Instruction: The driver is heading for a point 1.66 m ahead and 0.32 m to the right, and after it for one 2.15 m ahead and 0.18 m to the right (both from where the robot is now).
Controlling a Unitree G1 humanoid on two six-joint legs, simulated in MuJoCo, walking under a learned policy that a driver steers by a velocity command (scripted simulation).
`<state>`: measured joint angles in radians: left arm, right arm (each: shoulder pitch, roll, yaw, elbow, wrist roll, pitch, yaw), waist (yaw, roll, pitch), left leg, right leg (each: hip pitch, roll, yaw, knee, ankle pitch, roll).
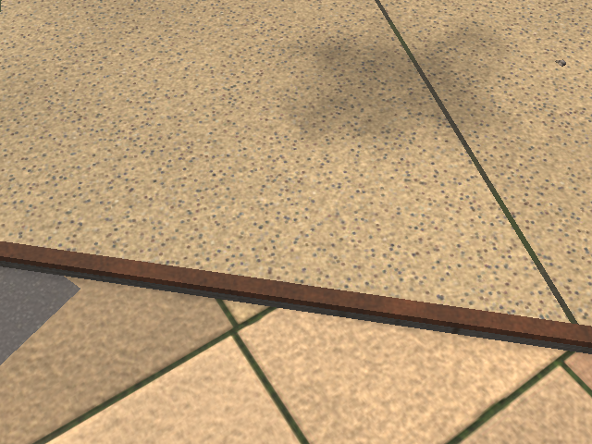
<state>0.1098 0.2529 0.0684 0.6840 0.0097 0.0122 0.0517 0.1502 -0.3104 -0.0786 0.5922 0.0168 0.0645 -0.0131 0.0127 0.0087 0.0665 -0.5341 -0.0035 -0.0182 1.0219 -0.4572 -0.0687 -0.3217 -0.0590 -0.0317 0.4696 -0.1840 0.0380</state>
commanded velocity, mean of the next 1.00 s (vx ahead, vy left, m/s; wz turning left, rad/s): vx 0.01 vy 0.00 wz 0.12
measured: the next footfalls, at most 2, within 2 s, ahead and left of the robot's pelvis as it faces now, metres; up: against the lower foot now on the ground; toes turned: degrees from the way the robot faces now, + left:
left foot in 0.10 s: +0.07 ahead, +0.13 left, +0.00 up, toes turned +3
right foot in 0.46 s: +0.05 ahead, -0.10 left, +0.00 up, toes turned +3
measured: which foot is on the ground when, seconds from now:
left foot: up 0.00-0.08, down 0.10-1.00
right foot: down 0.00-0.10, up 0.12-0.44, down 0.46-1.00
